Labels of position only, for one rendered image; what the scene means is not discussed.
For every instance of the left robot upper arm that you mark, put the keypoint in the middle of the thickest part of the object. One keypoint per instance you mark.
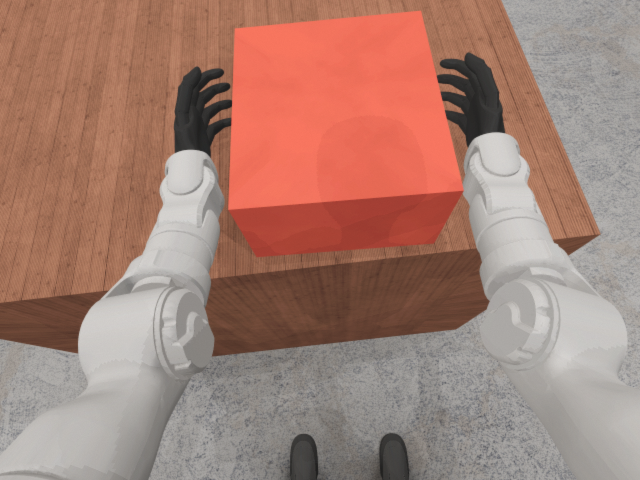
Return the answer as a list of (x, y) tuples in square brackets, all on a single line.
[(139, 352)]

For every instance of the pedestal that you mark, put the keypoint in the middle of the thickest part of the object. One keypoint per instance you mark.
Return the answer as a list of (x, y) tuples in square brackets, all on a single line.
[(88, 90)]

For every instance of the robot right forearm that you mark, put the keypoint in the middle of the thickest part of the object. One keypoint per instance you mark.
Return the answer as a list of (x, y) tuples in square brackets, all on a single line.
[(509, 229)]

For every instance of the left robot foot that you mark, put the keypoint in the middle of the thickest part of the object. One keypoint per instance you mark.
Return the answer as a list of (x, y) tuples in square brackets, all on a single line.
[(303, 458)]

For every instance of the robot right hand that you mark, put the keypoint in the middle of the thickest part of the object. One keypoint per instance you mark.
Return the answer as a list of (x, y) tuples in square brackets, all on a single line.
[(481, 106)]

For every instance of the robot foot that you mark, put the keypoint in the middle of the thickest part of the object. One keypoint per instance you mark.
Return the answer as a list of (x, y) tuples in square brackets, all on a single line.
[(303, 458), (393, 458)]

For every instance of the carton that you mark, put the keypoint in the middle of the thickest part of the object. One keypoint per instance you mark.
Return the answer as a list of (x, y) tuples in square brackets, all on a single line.
[(339, 136)]

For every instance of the right robot upper arm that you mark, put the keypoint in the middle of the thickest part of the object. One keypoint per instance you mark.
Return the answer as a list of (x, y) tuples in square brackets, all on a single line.
[(562, 349)]

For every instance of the robot left hand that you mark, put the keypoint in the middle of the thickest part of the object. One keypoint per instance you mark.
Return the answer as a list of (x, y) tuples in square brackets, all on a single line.
[(191, 129)]

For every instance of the robot left forearm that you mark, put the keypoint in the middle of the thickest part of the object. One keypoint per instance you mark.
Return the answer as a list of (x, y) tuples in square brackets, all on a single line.
[(181, 248)]

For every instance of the right robot foot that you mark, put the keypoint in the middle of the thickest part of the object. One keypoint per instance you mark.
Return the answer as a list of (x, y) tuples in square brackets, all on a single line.
[(393, 458)]

